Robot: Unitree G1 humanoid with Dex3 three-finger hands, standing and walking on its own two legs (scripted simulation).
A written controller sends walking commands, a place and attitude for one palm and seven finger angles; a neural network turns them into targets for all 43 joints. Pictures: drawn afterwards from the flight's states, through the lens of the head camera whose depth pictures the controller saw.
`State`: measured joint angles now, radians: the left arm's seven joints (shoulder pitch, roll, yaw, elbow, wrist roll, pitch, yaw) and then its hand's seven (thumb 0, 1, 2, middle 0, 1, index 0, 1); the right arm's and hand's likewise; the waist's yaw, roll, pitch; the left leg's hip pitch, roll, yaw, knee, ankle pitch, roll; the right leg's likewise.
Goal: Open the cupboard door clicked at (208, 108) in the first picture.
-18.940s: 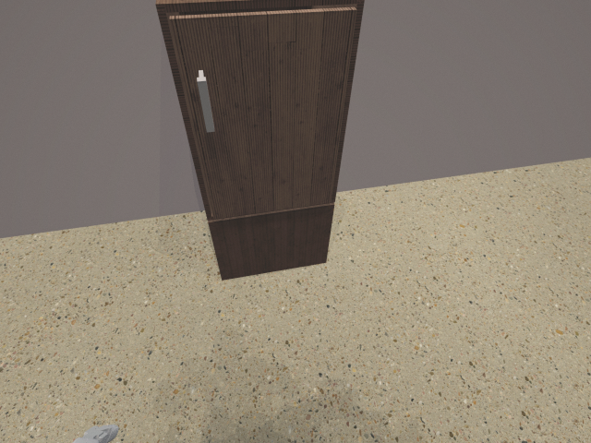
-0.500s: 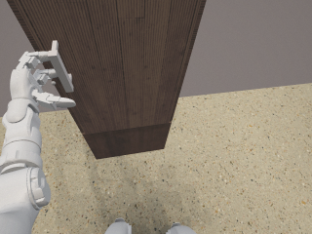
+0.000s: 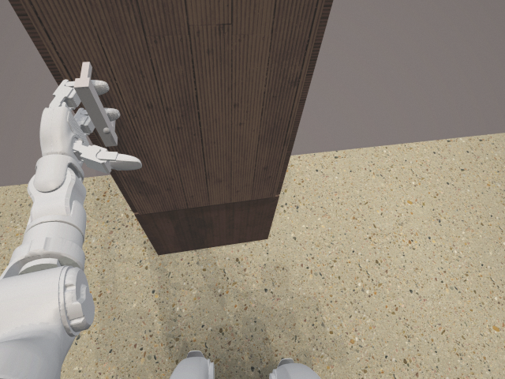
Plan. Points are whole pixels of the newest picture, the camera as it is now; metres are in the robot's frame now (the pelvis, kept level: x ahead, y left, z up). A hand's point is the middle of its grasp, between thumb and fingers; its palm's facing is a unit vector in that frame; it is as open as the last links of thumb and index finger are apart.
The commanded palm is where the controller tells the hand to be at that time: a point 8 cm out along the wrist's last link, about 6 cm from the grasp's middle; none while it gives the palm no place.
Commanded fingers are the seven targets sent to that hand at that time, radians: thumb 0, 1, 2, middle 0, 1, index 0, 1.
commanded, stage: slide the fingers in behind the handle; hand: left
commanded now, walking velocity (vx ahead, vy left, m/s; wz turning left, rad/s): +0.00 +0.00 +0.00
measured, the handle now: (99, 106) +0.53 +0.23 +0.10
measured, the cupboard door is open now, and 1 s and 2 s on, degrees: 0 0 32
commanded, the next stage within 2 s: close the thumb around the handle in 0.38 s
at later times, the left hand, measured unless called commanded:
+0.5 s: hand (109, 129) +0.48 +0.21 +0.09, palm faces +0.12 -0.99 +0.01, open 13.8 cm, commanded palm +0.46 +0.25 +0.09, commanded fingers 0.00 -0.39 0.35 -0.31 -1.21 -0.31 -1.21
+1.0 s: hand (111, 132) +0.47 +0.21 +0.09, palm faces +0.12 -0.99 +0.00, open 7.1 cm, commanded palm +0.45 +0.25 +0.09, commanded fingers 0.00 0.90 0.90 -0.40 -1.35 -0.40 -1.35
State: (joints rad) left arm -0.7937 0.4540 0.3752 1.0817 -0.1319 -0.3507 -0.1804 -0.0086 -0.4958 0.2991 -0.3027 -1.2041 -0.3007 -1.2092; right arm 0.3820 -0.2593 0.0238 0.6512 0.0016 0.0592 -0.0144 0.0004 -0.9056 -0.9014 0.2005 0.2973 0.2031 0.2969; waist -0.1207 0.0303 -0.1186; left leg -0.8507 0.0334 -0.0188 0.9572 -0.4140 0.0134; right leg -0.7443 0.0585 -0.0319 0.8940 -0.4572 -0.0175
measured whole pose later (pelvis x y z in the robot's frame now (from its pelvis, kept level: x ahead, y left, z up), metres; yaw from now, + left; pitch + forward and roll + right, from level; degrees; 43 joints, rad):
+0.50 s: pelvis +0.00 +0.00 +0.00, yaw +0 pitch +18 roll -3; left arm -0.80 0.46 0.39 1.10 -0.13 -0.35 -0.17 -0.01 -0.50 0.30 -0.31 -1.21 -0.33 -1.22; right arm 0.38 -0.26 0.02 0.64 0.00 0.06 -0.02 0.00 -0.91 -0.90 0.20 0.30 0.20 0.30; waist -0.13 0.03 -0.12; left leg -0.85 0.04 -0.01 0.95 -0.41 0.01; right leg -0.74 0.06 -0.03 0.89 -0.46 -0.02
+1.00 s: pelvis +0.00 +0.00 +0.00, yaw +0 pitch +17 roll -3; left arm -0.77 0.42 0.37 1.07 -0.12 -0.35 -0.15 0.00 0.48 0.72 -0.37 -1.31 -0.37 -1.31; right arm 0.38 -0.25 0.02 0.64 0.00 0.06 -0.01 0.00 -0.91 -0.90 0.20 0.30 0.20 0.30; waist -0.12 0.03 -0.12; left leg -0.82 0.03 -0.01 0.94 -0.41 0.02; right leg -0.72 0.05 -0.02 0.88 -0.46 -0.01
